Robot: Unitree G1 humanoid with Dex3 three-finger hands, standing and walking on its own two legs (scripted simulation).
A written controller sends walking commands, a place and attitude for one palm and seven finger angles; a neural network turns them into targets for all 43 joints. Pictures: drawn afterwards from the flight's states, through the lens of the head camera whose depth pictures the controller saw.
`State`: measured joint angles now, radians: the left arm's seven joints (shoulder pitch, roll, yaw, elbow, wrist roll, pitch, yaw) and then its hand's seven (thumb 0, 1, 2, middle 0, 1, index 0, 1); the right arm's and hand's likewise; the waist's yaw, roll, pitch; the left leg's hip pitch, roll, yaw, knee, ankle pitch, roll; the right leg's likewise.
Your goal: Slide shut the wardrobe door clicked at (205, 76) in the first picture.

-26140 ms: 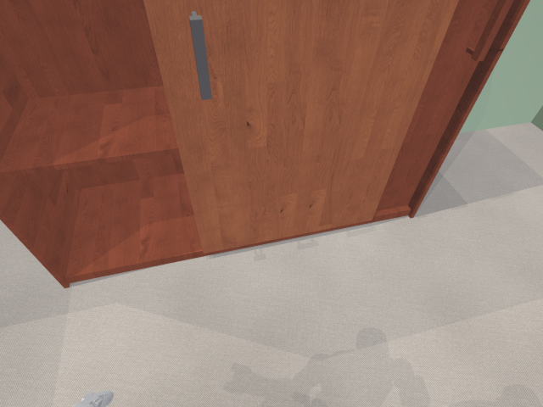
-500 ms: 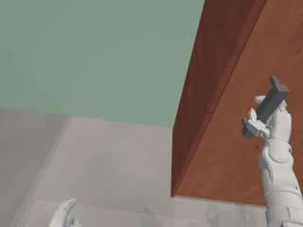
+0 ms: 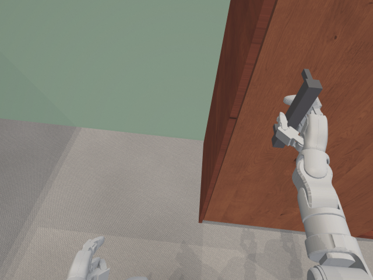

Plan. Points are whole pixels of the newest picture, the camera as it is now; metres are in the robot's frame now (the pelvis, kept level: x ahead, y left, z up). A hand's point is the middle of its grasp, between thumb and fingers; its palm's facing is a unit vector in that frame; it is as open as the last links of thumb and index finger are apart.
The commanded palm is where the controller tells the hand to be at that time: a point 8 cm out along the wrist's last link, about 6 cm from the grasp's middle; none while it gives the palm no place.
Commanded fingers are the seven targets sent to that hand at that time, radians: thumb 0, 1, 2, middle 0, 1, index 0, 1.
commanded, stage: stop walking and hold the door there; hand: right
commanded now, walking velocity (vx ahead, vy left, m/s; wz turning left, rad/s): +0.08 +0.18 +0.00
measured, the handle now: (290, 110) +0.45 -0.21 +0.13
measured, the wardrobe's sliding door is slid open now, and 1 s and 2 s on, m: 0.00 0.00 0.00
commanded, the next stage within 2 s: loosen the grip on the handle in 1.24 s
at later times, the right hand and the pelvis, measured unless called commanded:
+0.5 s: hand (284, 132) +0.39 -0.18 +0.12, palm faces +0.05 +1.00 -0.07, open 6.5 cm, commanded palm +0.37 -0.22 +0.11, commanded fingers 0.00 -0.90 -0.90 0.45 1.40 0.45 1.40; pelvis -0.01 -0.07 -0.02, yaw +4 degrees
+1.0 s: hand (283, 131) +0.40 -0.18 +0.12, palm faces +0.16 +0.97 -0.17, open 6.5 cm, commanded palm +0.37 -0.22 +0.11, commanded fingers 0.00 -0.90 -0.90 0.45 1.40 0.45 1.40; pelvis -0.01 -0.03 +0.00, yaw +5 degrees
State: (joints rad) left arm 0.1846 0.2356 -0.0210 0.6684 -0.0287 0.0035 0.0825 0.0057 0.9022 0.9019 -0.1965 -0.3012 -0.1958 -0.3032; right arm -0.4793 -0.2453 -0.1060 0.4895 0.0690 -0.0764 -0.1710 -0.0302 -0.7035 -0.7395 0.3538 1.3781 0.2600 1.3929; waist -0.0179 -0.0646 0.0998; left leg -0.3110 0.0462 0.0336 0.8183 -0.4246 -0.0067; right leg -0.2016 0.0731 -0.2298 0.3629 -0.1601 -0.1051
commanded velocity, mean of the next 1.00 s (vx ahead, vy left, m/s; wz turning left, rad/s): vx -0.01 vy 0.05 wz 0.00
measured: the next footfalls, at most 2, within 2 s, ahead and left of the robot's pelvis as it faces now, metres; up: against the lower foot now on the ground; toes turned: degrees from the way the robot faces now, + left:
left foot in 0.10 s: +0.03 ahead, +0.11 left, +0.00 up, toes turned +5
right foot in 0.44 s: +0.08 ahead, -0.13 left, +0.00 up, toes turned +4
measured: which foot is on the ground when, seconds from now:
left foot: up 0.00-0.08, down 0.10-0.44, up 0.46-0.84, down 0.86-1.00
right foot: down 0.00-0.34, up 0.36-0.42, down 0.44-1.00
